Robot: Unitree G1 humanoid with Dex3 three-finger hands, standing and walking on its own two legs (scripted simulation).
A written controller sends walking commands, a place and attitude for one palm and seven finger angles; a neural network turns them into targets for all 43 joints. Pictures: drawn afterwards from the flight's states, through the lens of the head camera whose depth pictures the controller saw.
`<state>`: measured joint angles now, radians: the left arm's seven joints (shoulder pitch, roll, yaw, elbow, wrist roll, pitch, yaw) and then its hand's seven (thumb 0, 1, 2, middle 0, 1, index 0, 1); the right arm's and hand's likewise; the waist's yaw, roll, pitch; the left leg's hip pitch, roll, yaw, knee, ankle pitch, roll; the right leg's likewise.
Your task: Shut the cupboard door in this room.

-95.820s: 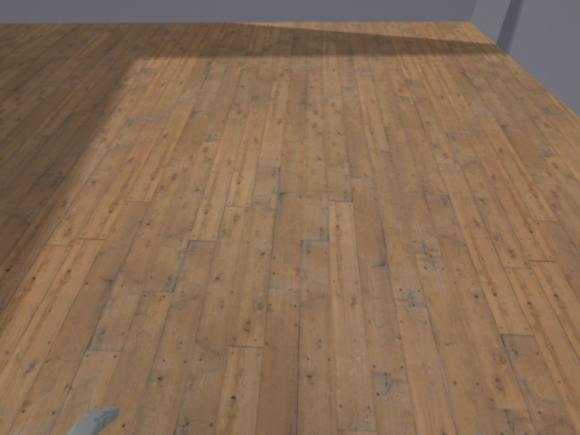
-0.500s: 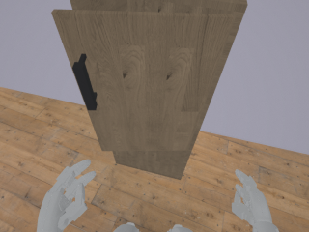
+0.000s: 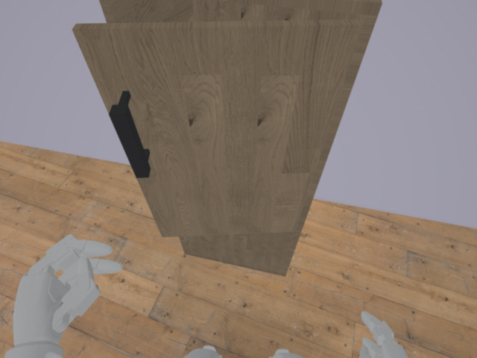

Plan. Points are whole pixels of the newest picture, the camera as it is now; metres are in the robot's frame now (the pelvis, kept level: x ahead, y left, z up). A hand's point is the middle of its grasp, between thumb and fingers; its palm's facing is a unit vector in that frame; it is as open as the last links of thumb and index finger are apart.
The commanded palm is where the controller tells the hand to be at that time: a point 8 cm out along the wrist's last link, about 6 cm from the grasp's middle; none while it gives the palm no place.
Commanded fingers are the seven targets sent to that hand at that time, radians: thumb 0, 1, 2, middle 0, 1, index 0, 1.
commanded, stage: raise the hand and make a fist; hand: left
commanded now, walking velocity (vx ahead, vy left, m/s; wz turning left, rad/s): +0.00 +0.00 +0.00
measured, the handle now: (134, 136) +0.45 +0.21 +0.13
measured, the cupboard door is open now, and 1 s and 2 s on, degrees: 16 16 16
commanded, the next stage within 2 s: bring the fist close to the handle in 1.04 s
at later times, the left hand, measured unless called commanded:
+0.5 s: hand (99, 257) +0.23 +0.20 +0.11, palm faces +0.07 -1.00 -0.05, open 3.1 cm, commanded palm +0.20 +0.26 +0.12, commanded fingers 0.00 0.90 0.90 -1.30 -1.50 -1.30 -1.50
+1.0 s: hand (89, 237) +0.24 +0.21 +0.14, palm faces +0.18 -0.98 -0.06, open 3.1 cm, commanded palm +0.21 +0.25 +0.13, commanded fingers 0.00 0.90 0.90 -1.30 -1.50 -1.30 -1.50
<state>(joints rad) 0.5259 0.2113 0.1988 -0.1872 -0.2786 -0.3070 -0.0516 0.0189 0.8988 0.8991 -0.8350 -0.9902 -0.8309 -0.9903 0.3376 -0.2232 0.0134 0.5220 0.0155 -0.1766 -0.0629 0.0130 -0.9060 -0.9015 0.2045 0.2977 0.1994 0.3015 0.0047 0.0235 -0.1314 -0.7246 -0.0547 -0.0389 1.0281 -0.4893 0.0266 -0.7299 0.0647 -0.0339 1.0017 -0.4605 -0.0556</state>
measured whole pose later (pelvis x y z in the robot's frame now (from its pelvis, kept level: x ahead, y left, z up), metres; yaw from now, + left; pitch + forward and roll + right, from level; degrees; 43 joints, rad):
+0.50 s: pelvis +0.02 +0.02 +0.02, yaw +1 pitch +7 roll -2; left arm 0.40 0.23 0.11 -0.21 -0.25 -0.16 -0.14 0.01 0.90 0.90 -1.26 -1.45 -1.26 -1.45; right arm 0.27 -0.23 0.07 0.48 0.03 -0.19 -0.07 0.01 -0.91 -0.90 0.20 0.30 0.20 0.30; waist 0.03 0.05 -0.11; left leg -0.57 -0.07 -0.05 0.91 -0.46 0.06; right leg -0.55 0.05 -0.04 0.86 -0.43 -0.02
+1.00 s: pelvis +0.01 +0.00 +0.03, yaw +1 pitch +4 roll -1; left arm 0.33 0.23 0.19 -0.19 -0.26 -0.17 -0.08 0.02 0.90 0.90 -1.30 -1.50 -1.30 -1.50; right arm 0.28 -0.25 0.04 0.55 0.03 -0.21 -0.07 0.01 -0.91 -0.90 0.20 0.30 0.20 0.30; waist 0.02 0.03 -0.08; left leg -0.47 -0.06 -0.06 0.82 -0.42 0.03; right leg -0.47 0.05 -0.03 0.79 -0.40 -0.05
